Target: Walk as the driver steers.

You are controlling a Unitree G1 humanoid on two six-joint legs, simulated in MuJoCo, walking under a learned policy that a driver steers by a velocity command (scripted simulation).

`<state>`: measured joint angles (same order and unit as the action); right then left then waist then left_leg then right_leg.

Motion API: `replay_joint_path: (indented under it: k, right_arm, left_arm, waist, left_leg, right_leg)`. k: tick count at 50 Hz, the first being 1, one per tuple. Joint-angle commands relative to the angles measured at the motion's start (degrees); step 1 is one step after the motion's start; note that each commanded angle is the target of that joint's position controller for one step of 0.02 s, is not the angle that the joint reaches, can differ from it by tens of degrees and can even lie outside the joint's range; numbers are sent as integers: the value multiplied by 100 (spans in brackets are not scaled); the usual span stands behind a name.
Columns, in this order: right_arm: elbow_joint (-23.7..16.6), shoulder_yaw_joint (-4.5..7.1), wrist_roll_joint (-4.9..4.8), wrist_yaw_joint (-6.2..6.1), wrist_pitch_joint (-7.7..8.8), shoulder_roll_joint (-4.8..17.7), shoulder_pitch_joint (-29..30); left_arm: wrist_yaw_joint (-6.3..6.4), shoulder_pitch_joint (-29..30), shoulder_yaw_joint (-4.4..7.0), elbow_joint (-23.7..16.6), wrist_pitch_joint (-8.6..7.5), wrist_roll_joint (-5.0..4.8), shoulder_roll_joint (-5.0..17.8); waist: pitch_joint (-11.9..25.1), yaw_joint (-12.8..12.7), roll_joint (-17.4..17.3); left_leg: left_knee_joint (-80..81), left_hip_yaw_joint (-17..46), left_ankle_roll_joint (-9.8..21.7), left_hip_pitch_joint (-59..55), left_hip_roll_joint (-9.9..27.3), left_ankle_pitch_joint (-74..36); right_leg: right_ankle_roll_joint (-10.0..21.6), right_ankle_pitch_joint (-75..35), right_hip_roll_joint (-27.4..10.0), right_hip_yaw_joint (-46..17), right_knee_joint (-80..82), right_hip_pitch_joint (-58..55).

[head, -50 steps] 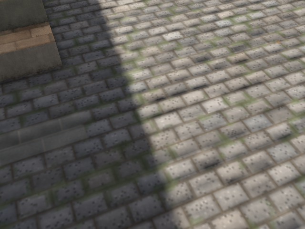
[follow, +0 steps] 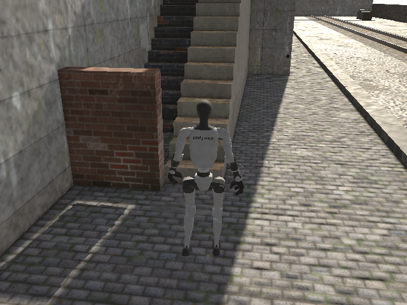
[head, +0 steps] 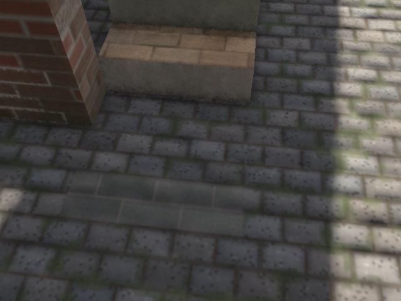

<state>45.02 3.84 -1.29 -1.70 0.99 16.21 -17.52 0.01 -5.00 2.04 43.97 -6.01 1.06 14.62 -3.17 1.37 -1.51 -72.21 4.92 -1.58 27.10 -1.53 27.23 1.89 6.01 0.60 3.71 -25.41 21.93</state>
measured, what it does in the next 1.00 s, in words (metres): walks ahead, turning left: left foot, then right foot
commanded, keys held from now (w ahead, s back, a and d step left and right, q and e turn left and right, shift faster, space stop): q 0.36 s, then no key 0.28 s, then w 0.36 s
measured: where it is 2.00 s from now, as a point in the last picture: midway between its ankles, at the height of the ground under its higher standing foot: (155, 222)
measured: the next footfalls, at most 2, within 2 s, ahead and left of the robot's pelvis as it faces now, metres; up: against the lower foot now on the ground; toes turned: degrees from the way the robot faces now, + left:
left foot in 0.32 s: +0.14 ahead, +0.15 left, +0.00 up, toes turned +14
right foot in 0.74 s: +0.16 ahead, -0.07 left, +0.00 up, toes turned +17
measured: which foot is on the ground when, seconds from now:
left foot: up 0.00-0.30, down 0.32-0.76, up 0.78-1.00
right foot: down 0.00-0.32, up 0.34-0.72, down 0.74-1.00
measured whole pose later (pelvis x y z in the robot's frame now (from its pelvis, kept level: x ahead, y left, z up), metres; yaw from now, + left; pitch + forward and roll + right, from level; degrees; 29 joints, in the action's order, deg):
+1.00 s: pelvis +0.16 +0.06 +0.01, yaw +18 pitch +2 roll +0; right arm 38.1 4.0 -0.8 0.9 3.3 16.0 -10.9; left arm 0.2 -23.3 2.5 50.0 -3.6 -0.6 14.2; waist 1.2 -3.9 -1.7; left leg -46.2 0.3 0.2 33.6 2.8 9.2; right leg 0.1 16.0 -1.4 0.8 -16.5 3.0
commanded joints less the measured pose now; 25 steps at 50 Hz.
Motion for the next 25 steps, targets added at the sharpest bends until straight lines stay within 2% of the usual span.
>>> replay_joint_path:
  k: [1,2,5,8,12,14,15,16,17,18,19,20,21,22,23,25]
  right_arm:
    - [-439,78,-28,-27,-121,127,-510]
    - [-573,61,-16,-32,-143,86,-355]
    - [-827,66,37,29,-171,185,-84]
    - [-1006,86,31,134,-205,289,280]
    - [-1367,155,43,260,-281,445,800]
    - [-1449,193,46,303,-279,444,771]
    - [-1422,233,60,291,-266,486,653]
    - [-1355,350,86,221,-247,775,340]
    - [-1430,543,145,93,-236,1524,-20]
    - [-1582,492,254,107,-168,1651,12]
    - [-1558,410,249,174,-70,1316,-38]
    - [-1547,340,209,172,-4,1125,211]
    - [-1572,285,127,155,0,937,523]
    - [-1609,223,80,134,-24,815,763]
    - [-1630,189,117,121,-39,797,866]
    - [-1615,159,190,101,-34,747,904]
  left_arm:
    - [1,-82,155,-149,-26,52,616]
    - [16,-74,198,-109,-26,41,725]
    - [94,11,293,-107,68,-46,969]
    - [120,138,312,-117,201,-102,1060]
    - [86,-88,380,-24,345,-208,1262]
    - [92,-99,403,4,410,-287,1312]
    - [97,-183,389,41,436,-317,1228]
    - [78,-520,348,153,459,-252,1030]
    - [40,-526,235,-37,448,5,699]
    - [34,-285,182,-297,425,49,628]
    - [19,-10,265,-297,426,-77,920]
    - [31,19,283,-291,456,-191,942]
    - [80,-93,286,-166,497,-166,884]
    - [117,-120,303,-142,545,-113,917]
    - [112,-207,294,-113,579,-97,868]
    - [109,-333,261,-69,617,-135,750]
  waist:
    - [644,76,729]
    - [618,66,747]
    - [936,54,630]
    - [900,-35,687]
    - [699,-223,783]
    - [704,-141,774]
    - [748,-93,688]
    - [864,-41,247]
    - [1103,-76,-1254]
    - [1399,-25,-1682]
    - [1546,214,-857]
    - [1345,52,-581]
    - [1273,-95,-257]
    - [1223,-192,-352]
    - [1244,-279,-463]
    - [1250,-322,-518]
  left_leg:
    - [384,-106,-99,405,528,-339]
    - [706,-136,-113,471,570,-454]
    - [1491,-179,-77,365,693,-1231]
    - [2259,-399,14,-32,649,-1792]
    - [3068,-614,207,-104,541,-1420]
    - [3816,-784,373,-374,396,-1497]
    - [4312,-861,495,-761,242,-1847]
    - [4779,-565,702,-1481,276,-2833]
    - [4770,1260,1271,-2697,1620,-5190]
    - [4916,2627,2403,-3030,2468,-5608]
    - [5041,2264,2350,-2894,2284,-5381]
    - [4988,1698,1994,-2689,1975,-5038]
    - [4966,1322,1666,-2469,1682,-4652]
    - [5003,1110,1541,-2181,1554,-4551]
    - [5042,946,1533,-1872,1433,-4650]
    - [5116,785,1557,-1725,1322,-4521]
  right_leg:
    - [1228,-2723,-1570,-922,1054,-786]
    - [1308,-2875,-1639,-807,1142,-774]
    - [1383,-2773,-1829,-507,1204,-1036]
    - [1202,-1981,-1733,-39,1196,-962]
    - [995,-1184,-1916,-4,879,-1343]
    - [772,-1054,-1934,57,454,-1546]
    - [562,-850,-1777,200,62,-1487]
    - [219,-515,-1440,462,-708,-1141]
    - [-285,1398,-774,922,-2589,357]
    - [-522,3380,-78,148,-4020,1697]
    - [-473,3127,-191,-499,-4598,1810]
    - [-385,2660,-312,-597,-4603,1827]
    - [-390,2268,-430,-659,-4347,1737]
    - [-436,1991,-458,-635,-4175,1512]
    - [-482,1782,-387,-545,-4169,1148]
    - [-548,1597,-303,-486,-3716,830]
